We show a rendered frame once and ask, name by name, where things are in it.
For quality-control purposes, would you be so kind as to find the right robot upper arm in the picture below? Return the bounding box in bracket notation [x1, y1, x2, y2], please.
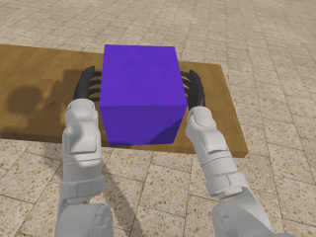
[211, 196, 297, 237]

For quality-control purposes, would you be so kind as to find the right robot forearm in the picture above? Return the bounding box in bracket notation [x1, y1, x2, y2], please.
[185, 106, 271, 228]

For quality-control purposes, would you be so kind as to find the left robot hand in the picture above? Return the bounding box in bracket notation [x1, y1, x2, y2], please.
[73, 65, 102, 102]

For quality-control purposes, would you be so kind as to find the right robot hand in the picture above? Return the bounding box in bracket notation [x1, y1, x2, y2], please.
[180, 69, 206, 111]

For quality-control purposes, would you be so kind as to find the table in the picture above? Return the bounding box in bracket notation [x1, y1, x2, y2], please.
[0, 43, 249, 159]

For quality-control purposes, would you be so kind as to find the carton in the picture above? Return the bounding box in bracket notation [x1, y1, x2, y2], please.
[99, 44, 188, 146]

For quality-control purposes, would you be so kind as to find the left robot forearm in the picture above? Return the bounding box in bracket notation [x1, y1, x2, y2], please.
[54, 98, 106, 237]

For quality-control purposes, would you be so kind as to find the left robot upper arm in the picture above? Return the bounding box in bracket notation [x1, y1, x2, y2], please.
[55, 202, 114, 237]

